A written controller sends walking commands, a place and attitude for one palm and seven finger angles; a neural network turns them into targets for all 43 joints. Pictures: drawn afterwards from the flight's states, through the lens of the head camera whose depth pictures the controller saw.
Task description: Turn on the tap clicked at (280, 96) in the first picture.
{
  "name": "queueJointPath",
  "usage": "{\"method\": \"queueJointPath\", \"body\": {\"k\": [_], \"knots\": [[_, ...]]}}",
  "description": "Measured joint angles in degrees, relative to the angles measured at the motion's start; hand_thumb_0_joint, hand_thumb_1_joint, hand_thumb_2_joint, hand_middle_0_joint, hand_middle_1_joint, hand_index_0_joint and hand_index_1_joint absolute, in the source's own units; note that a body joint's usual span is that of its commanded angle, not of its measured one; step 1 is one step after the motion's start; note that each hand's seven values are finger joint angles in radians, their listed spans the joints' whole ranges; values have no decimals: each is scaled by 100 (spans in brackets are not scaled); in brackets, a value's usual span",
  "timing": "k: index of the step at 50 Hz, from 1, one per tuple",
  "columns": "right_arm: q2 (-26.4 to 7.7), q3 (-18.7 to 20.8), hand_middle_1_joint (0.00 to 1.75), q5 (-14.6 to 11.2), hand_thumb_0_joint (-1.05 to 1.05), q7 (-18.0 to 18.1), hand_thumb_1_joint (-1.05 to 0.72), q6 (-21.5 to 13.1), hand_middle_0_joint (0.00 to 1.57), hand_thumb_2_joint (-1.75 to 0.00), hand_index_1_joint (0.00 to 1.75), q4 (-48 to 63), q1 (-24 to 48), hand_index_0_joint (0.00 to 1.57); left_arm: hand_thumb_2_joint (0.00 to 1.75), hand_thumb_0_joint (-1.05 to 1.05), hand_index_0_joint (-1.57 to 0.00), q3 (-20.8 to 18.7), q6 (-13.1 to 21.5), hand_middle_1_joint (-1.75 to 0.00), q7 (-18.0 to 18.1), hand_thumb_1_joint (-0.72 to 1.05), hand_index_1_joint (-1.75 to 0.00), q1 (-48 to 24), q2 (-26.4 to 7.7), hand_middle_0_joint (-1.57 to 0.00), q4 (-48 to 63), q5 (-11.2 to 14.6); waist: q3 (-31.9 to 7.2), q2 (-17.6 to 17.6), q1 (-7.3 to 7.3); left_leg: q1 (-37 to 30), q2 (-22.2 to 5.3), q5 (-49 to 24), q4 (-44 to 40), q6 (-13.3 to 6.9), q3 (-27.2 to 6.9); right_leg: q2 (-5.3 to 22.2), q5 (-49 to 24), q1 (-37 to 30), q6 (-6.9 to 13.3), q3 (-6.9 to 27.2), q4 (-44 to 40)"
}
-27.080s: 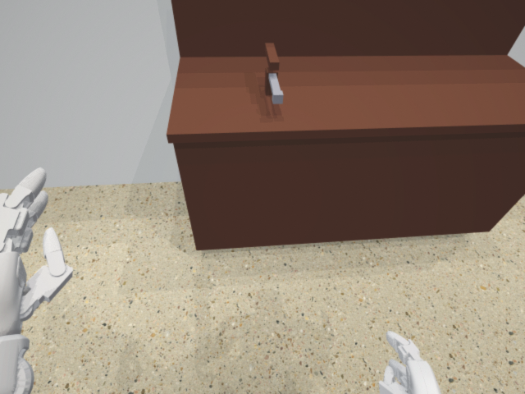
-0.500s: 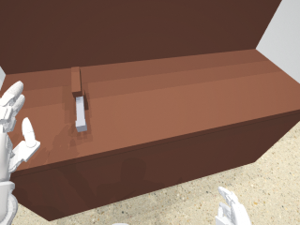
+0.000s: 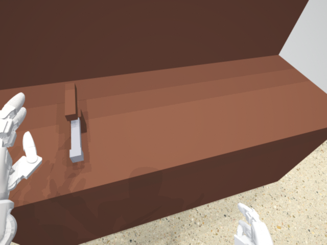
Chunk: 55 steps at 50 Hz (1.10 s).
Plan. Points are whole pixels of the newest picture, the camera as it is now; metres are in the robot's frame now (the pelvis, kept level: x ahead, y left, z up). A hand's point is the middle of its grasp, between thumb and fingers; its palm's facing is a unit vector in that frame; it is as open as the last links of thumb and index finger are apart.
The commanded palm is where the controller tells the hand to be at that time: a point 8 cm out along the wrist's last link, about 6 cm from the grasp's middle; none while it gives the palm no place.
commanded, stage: come to a stop and stand still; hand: left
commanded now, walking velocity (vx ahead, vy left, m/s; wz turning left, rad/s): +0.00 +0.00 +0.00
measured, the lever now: (76, 155) +0.32 +0.26 +0.00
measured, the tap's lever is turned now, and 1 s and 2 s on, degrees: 0 0 0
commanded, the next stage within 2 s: look again from close up in 0.34 s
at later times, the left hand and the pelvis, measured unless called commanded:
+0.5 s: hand (45, 156) +0.23 +0.24 +0.16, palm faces +0.38 -0.85 -0.36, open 7.4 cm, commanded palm +0.17 +0.27 +0.18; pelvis +0.01 -0.01 +0.00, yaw +0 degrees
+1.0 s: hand (35, 166) +0.21 +0.25 +0.16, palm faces +0.38 -0.85 -0.36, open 7.4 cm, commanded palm +0.15 +0.28 +0.18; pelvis -0.01 +0.00 +0.00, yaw +0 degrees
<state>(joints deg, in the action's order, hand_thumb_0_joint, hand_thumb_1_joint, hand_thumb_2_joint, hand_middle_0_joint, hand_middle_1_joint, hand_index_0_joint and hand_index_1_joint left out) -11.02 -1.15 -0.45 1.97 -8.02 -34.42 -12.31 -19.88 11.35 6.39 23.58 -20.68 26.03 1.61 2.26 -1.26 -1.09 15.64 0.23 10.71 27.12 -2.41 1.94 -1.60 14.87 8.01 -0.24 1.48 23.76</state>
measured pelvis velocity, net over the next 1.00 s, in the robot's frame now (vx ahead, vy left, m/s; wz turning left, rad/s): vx -0.01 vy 0.00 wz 0.01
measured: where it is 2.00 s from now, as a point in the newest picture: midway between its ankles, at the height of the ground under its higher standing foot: outside the picture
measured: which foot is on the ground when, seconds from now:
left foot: down 0.00-1.00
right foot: down 0.00-1.00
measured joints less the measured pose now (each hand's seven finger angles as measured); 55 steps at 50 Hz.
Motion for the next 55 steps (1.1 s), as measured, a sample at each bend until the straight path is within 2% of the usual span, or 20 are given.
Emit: {"method": "queueJointPath", "body": {"k": [14,26,35,55], "knots": [[57,-45,30,-49,1,14,-90,171,20,-90,30,184,256,21,90,1,-21,-23,-90,-30,-47,89,-30,241,-129,-21,296,104,16,-23,-13,-107,27,116,-78,26,15,29,98,-120,8,17,-112],[-5,-49,30,-62,1,47,-90,312,20,-90,30,172,154,21,90,1,-21,96,-240,-30,-12,89,-30,150,32,-21,131,142,-27,76,-42,-116,-35,35,-101,58,-37,-38,-21,-174,47,-28,-219],[-40,-10,30,-61,1,62,-90,323,20,-90,30,160,49,21,90,1,-21,59,-209,-30,-1,89,-30,222,-18,-21,81,139,-27,131,19,-59,-64,-76,-135,55,-47,-66,-144,-125,47,-36,-271],[56,-44,30,-34,1,64,-90,133,20,-90,30,116,-16,21,90,1,-21,46,-128,-30,31,89,-30,177,-32,-21,150,56,2,95,6,-17,28,-202,-252,-7,-43,24,-179,-23,-12,-45,-234]]}}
